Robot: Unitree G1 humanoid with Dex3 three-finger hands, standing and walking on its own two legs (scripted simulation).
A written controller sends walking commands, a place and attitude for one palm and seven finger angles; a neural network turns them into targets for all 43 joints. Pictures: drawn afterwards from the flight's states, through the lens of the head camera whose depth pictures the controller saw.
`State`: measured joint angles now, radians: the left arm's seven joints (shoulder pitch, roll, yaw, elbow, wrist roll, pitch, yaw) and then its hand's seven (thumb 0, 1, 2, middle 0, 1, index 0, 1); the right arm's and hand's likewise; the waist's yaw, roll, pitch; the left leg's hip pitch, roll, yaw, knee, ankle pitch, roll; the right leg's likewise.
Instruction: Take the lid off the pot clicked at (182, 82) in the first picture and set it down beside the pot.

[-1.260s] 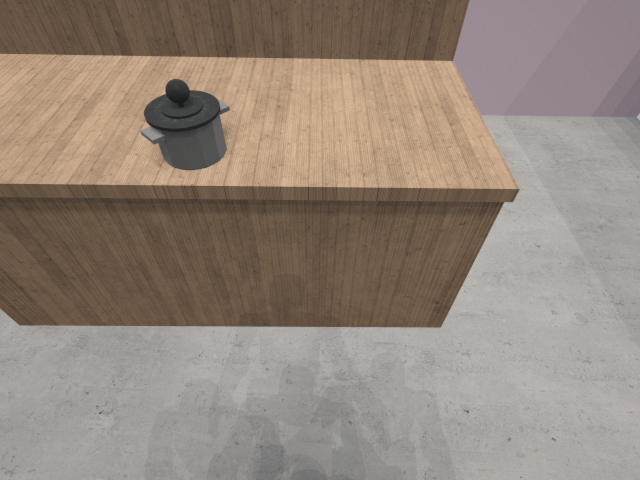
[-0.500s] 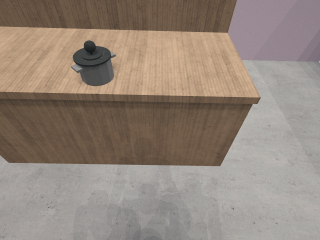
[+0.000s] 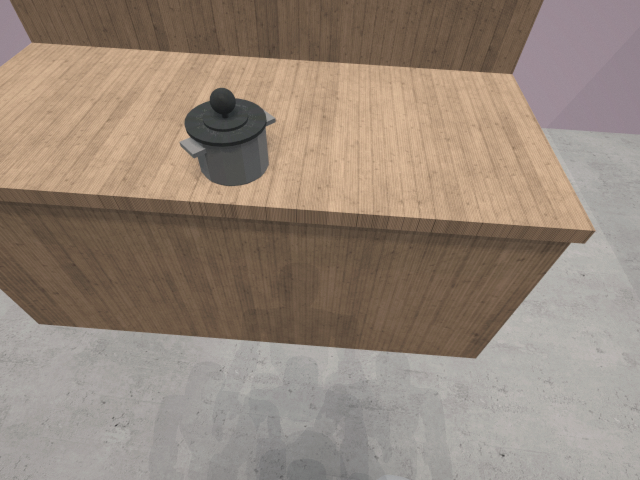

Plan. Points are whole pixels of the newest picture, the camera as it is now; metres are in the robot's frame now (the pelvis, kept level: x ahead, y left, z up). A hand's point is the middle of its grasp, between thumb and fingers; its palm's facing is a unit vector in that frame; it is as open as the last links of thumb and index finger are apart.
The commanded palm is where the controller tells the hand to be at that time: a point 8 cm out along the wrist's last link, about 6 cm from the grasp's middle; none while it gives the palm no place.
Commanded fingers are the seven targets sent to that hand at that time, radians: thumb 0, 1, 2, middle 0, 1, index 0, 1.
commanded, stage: take the last steps up to it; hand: left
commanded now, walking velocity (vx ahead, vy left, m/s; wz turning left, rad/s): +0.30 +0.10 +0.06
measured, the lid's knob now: (222, 101) +0.74 +0.23 +0.07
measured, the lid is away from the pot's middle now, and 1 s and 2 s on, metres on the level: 0.00 0.00 0.00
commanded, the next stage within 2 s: come to a stop and stand still in 0.44 s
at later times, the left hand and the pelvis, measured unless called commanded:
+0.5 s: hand (160, 470) +0.16 +0.24 -0.17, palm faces +0.13 -0.97 -0.20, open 7.3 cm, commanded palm none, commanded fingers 0.00 0.90 0.90 -0.20 -0.30 -0.20 -0.30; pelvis +0.20 +0.05 +0.00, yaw +3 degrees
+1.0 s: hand (176, 350) +0.34 +0.26 -0.16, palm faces +0.05 -0.97 -0.25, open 7.3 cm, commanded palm none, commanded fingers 0.00 0.90 0.90 -0.20 -0.30 -0.20 -0.30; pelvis +0.27 +0.07 +0.00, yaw +2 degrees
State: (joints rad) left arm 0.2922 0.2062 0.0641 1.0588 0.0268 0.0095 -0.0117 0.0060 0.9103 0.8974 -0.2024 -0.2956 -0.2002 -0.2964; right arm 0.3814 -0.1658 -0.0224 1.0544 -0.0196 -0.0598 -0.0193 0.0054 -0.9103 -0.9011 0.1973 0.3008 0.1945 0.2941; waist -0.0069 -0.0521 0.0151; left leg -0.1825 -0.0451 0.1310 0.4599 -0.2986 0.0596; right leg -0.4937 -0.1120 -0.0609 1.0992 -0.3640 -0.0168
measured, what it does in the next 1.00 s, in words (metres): walks ahead: right foot, then left foot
